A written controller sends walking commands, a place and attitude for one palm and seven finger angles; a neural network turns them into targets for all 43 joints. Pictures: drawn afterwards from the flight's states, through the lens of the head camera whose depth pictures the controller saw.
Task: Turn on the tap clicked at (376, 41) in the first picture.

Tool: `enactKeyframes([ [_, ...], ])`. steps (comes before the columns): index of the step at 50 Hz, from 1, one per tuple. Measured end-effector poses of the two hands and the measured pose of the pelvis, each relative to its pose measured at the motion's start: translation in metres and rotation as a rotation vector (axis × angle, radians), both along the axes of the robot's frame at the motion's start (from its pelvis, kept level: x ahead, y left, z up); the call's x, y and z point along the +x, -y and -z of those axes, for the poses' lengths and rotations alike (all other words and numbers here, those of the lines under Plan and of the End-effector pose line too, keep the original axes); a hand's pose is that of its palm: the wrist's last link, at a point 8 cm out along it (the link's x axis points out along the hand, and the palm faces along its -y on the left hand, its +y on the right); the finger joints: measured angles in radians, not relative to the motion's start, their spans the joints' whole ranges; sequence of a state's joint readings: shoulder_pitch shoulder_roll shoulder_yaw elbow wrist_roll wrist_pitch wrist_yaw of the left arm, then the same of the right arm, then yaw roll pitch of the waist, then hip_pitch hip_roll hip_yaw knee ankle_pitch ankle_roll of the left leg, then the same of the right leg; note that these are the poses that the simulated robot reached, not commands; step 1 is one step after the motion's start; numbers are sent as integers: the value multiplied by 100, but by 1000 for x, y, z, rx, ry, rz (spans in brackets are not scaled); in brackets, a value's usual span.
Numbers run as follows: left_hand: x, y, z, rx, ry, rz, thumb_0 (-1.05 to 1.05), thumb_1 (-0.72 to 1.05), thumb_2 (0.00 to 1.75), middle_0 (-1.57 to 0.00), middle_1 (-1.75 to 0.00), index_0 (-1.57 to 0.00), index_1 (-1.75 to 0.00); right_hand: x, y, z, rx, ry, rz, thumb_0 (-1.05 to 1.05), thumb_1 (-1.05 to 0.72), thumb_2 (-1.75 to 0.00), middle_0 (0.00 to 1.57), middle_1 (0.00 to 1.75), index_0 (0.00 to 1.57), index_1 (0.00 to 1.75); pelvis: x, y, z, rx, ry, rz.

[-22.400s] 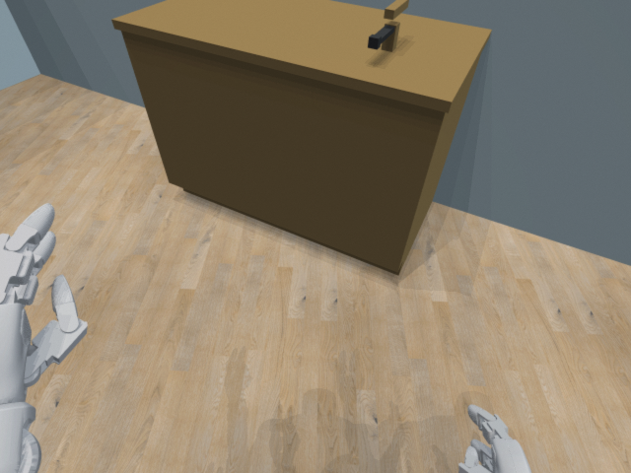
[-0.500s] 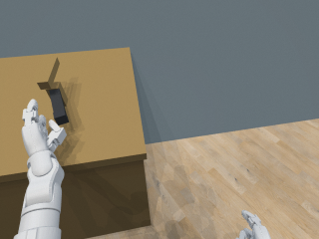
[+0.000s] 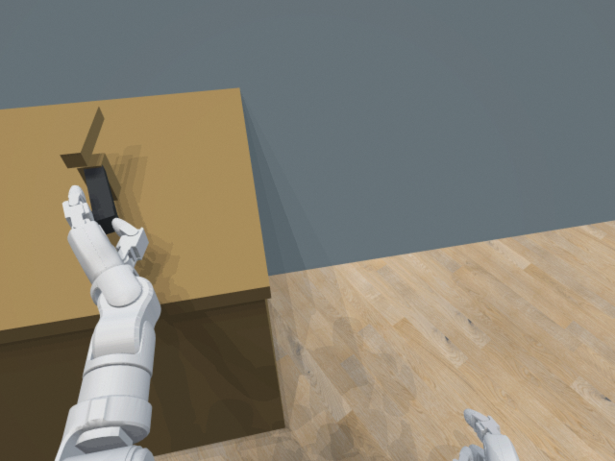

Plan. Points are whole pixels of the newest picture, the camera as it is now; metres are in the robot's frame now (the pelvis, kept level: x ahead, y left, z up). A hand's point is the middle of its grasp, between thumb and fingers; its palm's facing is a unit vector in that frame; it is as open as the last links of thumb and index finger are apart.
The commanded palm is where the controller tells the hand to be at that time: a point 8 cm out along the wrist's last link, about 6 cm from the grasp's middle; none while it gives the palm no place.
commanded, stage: push the lever round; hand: left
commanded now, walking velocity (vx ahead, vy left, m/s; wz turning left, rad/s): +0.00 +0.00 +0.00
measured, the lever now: (106, 220) +0.40 +0.31 +0.11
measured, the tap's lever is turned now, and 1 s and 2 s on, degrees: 17 46 55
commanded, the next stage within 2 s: lift the hand up off the lever in 1.36 s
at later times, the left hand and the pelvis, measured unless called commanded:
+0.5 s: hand (176, 216) +0.41 +0.22 +0.11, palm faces +0.75 -0.66 -0.08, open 7.9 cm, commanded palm +0.36 +0.24 +0.11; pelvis +0.01 +0.00 +0.00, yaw -1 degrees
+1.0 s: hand (193, 203) +0.44 +0.20 +0.11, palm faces +0.79 -0.60 -0.11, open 7.9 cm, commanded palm +0.38 +0.23 +0.11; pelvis +0.01 +0.00 -0.01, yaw +0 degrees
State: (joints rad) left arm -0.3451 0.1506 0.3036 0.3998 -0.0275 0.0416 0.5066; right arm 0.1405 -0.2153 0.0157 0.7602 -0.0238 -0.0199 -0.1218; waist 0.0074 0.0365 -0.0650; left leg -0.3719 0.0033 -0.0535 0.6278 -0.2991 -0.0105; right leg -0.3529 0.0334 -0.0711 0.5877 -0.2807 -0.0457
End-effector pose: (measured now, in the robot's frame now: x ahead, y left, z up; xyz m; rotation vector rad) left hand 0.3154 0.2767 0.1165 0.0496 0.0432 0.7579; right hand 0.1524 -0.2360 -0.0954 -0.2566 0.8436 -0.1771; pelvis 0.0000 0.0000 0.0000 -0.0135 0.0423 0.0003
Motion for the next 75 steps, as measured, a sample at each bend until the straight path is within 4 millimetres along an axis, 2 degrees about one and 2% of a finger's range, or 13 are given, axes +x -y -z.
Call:
enactKeyframes([
  [7,11,15,1,14,11,-12,2,90,92,-15,-15,-15,-15,-9,6,7,-7,-39,13,1,-91,-90,20,30,21,30,1,-1,1,-2,-14,-4],
  [17,33,36,0,0,-11,-49,1,89,92,-15,-15,-15,-15,-15,1,12,17,-74,34,1,-91,-90,20,30,21,30,6,-3,2,2,-33,6],
  [33,40,45,0,-1,-32,-126,-1,88,91,-15,-15,-15,-15,-9,-2,13,26,-100,18,1,-91,-90,20,30,21,30,11,-5,4,-1,-42,4],
  [42,53,54,-1,-13,-56,-153,-2,87,91,-15,-15,-15,-15,-10,-3,17,33,-116,10,1,-91,-90,20,30,21,30,9,-5,5,-2,-60,0],
  [49,63,59,-2,-11,-72,-166,-3,86,91,-15,-15,-15,-15,-23,-2,24,46,-152,20,1,-91,-90,20,30,21,30,9,-3,7,-1,-77,2],
  [65,88,68,-1,1,-78,-168,-4,83,90,-15,-15,-15,-15,-71,14,35,40,-257,86,1,-91,-90,20,30,21,30,9,-1,10,1,-112,13],
  [75,101,71,-2,-5,-82,-167,-4,83,90,-15,-15,-15,-15,-84,17,37,42,-287,101,1,-91,-90,20,30,20,30,10,1,11,1,-129,16],
])
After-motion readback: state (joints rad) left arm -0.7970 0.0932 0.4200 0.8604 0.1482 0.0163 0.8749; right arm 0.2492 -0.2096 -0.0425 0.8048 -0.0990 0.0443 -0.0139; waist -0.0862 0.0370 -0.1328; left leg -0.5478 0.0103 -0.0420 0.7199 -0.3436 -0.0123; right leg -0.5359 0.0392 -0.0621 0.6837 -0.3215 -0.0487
